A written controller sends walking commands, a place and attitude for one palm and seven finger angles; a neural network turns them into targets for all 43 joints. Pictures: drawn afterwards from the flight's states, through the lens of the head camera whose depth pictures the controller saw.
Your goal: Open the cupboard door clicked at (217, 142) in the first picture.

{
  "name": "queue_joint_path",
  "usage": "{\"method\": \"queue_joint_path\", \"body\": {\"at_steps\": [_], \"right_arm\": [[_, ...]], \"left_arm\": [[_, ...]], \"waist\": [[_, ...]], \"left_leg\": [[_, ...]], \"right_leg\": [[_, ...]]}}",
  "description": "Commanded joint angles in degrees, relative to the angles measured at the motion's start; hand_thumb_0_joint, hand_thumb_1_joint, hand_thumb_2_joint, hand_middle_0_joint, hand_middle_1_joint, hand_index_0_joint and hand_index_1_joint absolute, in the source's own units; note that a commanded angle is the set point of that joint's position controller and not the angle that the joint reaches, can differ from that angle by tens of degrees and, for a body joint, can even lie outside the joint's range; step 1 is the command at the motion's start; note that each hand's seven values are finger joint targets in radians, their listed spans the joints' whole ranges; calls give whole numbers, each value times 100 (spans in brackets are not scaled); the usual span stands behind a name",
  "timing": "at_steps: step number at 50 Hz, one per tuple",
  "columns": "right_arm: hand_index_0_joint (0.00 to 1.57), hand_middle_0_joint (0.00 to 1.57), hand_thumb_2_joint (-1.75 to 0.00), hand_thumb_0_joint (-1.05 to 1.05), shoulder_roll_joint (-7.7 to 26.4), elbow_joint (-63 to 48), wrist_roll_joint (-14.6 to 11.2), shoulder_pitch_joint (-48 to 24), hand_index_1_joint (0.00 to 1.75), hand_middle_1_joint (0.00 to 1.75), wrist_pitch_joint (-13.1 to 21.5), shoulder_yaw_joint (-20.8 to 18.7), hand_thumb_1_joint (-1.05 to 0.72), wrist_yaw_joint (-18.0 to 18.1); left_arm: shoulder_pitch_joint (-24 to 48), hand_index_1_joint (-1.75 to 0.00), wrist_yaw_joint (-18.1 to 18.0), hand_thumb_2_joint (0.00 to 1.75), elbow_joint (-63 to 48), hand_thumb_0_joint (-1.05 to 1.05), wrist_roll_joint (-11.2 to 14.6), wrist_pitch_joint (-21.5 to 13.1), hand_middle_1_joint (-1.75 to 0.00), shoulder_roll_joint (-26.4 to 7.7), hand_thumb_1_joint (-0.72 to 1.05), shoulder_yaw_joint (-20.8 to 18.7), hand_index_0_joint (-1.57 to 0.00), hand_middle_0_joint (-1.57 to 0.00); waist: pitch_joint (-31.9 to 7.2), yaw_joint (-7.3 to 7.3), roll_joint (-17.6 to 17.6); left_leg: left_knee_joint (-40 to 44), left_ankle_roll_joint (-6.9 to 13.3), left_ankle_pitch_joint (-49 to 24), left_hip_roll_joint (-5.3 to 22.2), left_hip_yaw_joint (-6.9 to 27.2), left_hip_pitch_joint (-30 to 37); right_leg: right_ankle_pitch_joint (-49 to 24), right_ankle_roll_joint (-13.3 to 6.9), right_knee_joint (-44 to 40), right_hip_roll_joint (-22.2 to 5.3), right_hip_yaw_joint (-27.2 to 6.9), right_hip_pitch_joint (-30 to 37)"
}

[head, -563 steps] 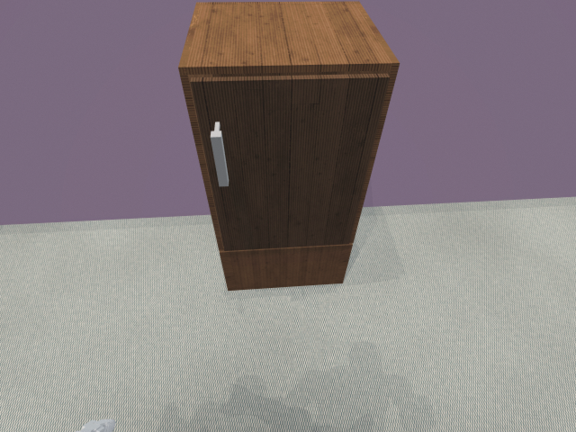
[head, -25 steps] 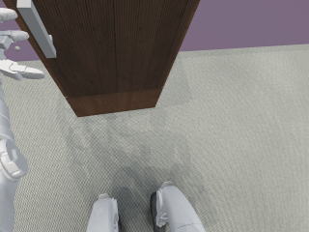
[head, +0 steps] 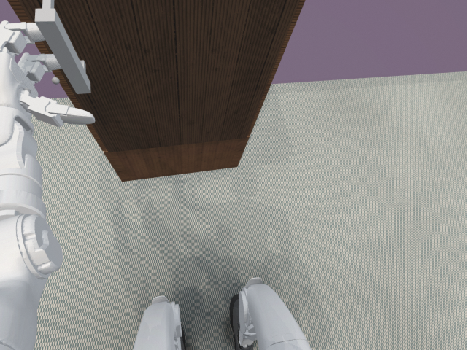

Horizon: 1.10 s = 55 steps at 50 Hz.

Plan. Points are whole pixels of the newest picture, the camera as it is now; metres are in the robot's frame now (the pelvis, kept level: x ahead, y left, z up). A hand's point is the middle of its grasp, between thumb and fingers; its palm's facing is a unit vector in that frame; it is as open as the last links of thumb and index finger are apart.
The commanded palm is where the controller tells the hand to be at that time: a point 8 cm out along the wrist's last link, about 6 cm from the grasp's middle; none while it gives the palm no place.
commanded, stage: slide the fingers in behind the handle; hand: left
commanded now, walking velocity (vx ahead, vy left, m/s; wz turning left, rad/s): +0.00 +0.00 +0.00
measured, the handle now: (67, 46) +0.60 +0.21 +0.05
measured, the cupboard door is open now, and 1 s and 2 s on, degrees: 0 0 3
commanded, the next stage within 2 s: close the thumb around the handle in 0.88 s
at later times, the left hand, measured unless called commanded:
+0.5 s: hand (84, 77) +0.54 +0.19 +0.05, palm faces +0.08 -1.00 -0.01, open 14.0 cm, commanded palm +0.51 +0.22 +0.05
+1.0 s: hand (85, 77) +0.54 +0.18 +0.05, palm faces +0.09 -1.00 -0.02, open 14.1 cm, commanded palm +0.52 +0.21 +0.05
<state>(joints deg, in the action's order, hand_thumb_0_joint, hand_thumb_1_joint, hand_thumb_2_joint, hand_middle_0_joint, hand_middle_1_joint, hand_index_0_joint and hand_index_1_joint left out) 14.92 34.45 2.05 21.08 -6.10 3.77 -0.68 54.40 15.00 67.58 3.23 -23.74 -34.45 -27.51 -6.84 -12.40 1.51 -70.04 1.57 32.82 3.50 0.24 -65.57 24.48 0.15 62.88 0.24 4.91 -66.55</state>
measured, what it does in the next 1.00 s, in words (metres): stands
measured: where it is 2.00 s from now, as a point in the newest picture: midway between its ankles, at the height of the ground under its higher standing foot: outside the picture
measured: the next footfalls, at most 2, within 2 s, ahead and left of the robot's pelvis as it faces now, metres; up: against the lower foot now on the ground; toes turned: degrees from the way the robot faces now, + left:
none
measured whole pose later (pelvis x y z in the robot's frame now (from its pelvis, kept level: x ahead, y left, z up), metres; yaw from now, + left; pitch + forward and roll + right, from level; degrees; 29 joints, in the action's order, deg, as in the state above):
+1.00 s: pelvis +0.00 -0.01 +0.00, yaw +1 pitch +29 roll -4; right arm 14.9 35.1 3.0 21.4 -5.6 2.9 -1.3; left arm 56.5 8.3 69.2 1.8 -25.8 -29.8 -24.0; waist -7.1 -12.3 1.9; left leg -69.9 1.0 32.8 3.0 0.4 -65.7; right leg 25.2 -0.4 63.9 -0.1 4.9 -67.1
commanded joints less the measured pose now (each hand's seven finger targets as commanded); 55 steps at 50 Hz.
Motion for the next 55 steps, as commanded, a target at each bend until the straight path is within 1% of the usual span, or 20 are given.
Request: {"method": "queue_joint_path", "body": {"at_steps": [1,3,5,7,9,12,13,15,19,20,22,27,28,31,38,41,44,49,51,55], "right_arm": [[20,20,-90,0,1112,-160,24,1182,30,30,54,-447,-90,51],[20,20,-90,0,1115,-150,39,1209,30,30,56,-453,-90,45],[20,20,-90,0,1076,-134,38,1178,30,30,60,-457,-90,26],[20,20,-90,0,1095,-133,50,1197,30,30,59,-457,-90,33],[20,20,-90,0,1067,-127,54,1196,30,30,65,-477,-90,10],[20,20,-90,0,1084,-114,64,1219,30,30,67,-460,-90,12],[20,20,-90,0,1089,-111,71,1216,30,30,63,-458,-90,17],[20,20,-90,0,1053,-111,91,1223,30,30,68,-479,-90,-7],[20,20,-90,0,1046,-141,98,1233,30,30,61,-477,-90,-26],[20,20,-90,0,1025,-124,95,1214,30,30,59,-481,-90,-38],[20,20,-90,0,1057,-143,97,1255,30,30,52,-486,-90,-24],[20,20,-90,0,1022,-116,108,1262,30,30,57,-484,-90,-31],[20,20,-90,0,1033,-117,106,1261,30,30,60,-499,-90,-33],[20,20,-90,0,1038,-92,100,1245,30,30,66,-480,-90,-16],[20,20,-90,0,1021,-91,92,1258,30,30,78,-485,-90,-25],[20,20,-90,0,1030,-65,88,1248,30,30,72,-484,-90,-18],[20,20,-90,0,1052,-43,99,1276,30,30,87,-482,-90,4],[20,20,-90,0,1037,-65,113,1267,30,30,85,-501,-90,-20],[20,20,-90,0,1028,-57,106,1262,30,30,78,-495,-90,-32],[20,20,-90,0,1031,-51,109,1282,30,30,70,-507,-90,-36]], "left_arm": [[2424,-120,-109,30,-1300,0,107,-372,-120,-1316,-50,0,-30,-30],[2442,-120,-182,30,-1397,0,74,-451,-120,-1474,-50,-136,-30,-30],[2363,-120,-215,30,-1209,0,56,-443,-120,-1076,-50,138,-30,-30],[2509,-120,-268,30,-1336,0,56,-485,-120,-1175,-50,80,-30,-30],[2433,-120,-321,30,-1252,0,26,-479,-120,-904,-50,235,-30,-30],[2505,-120,-408,30,-1056,0,27,-454,-120,-905,-50,207,-30,-30],[2631,-120,-437,30,-1207,0,-17,-490,-120,-1021,-50,171,-30,-30],[2649,-120,-498,30,-1271,0,-40,-528,-120,-821,-50,286,-30,-30],[2509,-120,-590,30,-1214,0,-80,-576,-120,-907,-50,171,-30,-30],[2524,-120,-605,30,-1153,0,-78,-558,-120,-709,-50,317,-30,-30],[2481,-120,-659,30,-1137,0,-75,-578,-120,-913,-50,125,-30,-30],[2700,-120,-714,30,-1161,0,-141,-610,-120,-651,-50,383,-30,-30],[2601,-120,-712,30,-1170,0,-137,-619,-120,-739,-50,289,-30,-30],[2676,-120,-678,30,-1062,0,-110,-592,-120,-752,-50,307,-30,-30],[2638,-120,-619,30,-1143,0,-83,-620,-120,-696,-50,364,-30,-30],[2661,-120,-633,30,-975,0,-88,-570,-120,-606,-50,436,-30,-30],[2806,-120,-638,30,-981,0,-101,-566,-120,-794,-50,318,-30,-30],[2699,-120,-638,30,-1151,0,-91,-618,-120,-636,-50,409,-30,-30],[2694,-121,-659,35,-1047,0,-86,-580,-121,-513,-39,501,-31,-31],[2672,-124,-685,44,-1141,0,-90,-596,-124,-579,-16,441,-32,-32]], "waist": [[-3112,-34,1136],[-3230,18,1180],[-2984,-50,1112],[-3072,-36,1153],[-3121,-44,1211],[-2914,-108,958],[-3062,-54,1145],[-3167,-75,1163],[-3251,9,1099],[-3122,-63,1043],[-3157,-25,869],[-3045,-111,953],[-3191,-45,1034],[-3064,-108,776],[-3222,-59,1041],[-2961,-129,896],[-3072,-137,949],[-3347,-73,1168],[-3081,-125,981],[-3248,-104,978]], "left_leg": [[775,-67,-3026,-128,379,2293],[762,-85,-3162,-120,392,2392],[781,-100,-3134,-114,399,2408],[782,-95,-3136,-120,419,2407],[786,-128,-3233,-118,433,2569],[790,-78,-2983,-134,422,2318],[796,-108,-3040,-137,422,2369],[779,-129,-3197,-136,444,2522],[768,-115,-3199,-159,392,2378],[766,-107,-3152,-159,372,2351],[766,-81,-3096,-164,370,2261],[799,-79,-3020,-171,368,2309],[768,-84,-3025,-176,339,2313],[780,-47,-2765,-197,311,2022],[753,-61,-2955,-205,306,2197],[764,-47,-2783,-196,308,2096],[722,-39,-2788,-202,312,2061],[708,-101,-3196,-182,371,2446],[742,-75,-3013,-185,353,2266],[726,-79,-3176,-184,353,2353]], "right_leg": [[-1746,-116,-466,232,-213,1594],[-1831,-129,-426,233,-209,1626],[-1731,-120,-463,233,-173,1450],[-1761,-140,-422,235,-186,1512],[-1716,-132,-432,235,-152,1379],[-1640,-127,-454,236,-165,1395],[-1665,-131,-419,216,-176,1444],[-1739,-131,-408,223,-156,1420],[-1874,-138,-386,217,-193,1629],[-1865,-127,-416,219,-187,1574],[-1896,-134,-402,228,-203,1692],[-1829,-131,-429,218,-204,1591],[-1844,-122,-429,211,-226,1632],[-1817,-108,-456,214,-258,1805],[-1951,-126,-433,215,-263,1774],[-1780,-112,-476,212,-249,1645],[-1823,-113,-445,203,-270,1688],[-1958,-136,-378,209,-215,1589],[-1897,-120,-436,213,-218,1612],[-2039,-121,-428,216,-224,1694]]}}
